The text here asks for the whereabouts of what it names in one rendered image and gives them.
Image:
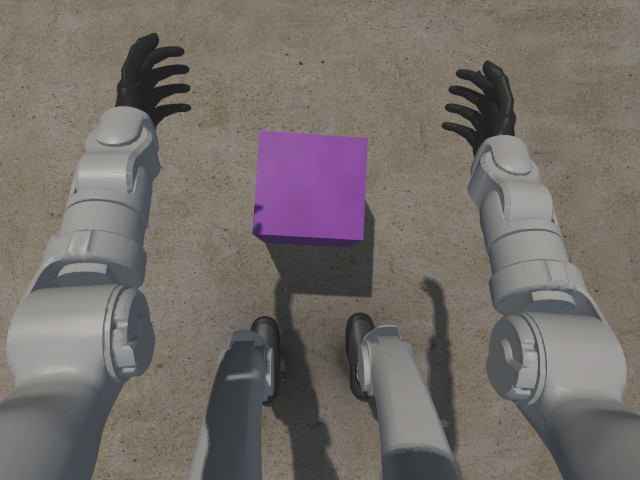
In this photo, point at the right robot foot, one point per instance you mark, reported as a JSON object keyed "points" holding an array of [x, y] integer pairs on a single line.
{"points": [[358, 326]]}

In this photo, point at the right robot forearm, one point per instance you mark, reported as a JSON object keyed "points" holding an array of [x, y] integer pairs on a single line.
{"points": [[530, 267]]}

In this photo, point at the right robot upper arm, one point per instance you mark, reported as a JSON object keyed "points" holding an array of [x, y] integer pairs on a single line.
{"points": [[566, 374]]}

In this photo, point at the left robot upper arm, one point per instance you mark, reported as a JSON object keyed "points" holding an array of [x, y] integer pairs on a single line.
{"points": [[71, 351]]}

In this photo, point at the left robot thigh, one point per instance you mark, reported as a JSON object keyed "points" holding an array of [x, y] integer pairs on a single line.
{"points": [[229, 441]]}

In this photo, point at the left robot hand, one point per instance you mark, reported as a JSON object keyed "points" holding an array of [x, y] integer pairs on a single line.
{"points": [[135, 89]]}

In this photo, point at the carton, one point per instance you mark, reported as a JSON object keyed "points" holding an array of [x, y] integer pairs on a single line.
{"points": [[310, 189]]}

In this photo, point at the left robot forearm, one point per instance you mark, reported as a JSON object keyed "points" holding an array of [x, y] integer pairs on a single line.
{"points": [[107, 210]]}

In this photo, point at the right robot hand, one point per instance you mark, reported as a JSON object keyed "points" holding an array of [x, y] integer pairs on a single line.
{"points": [[496, 106]]}

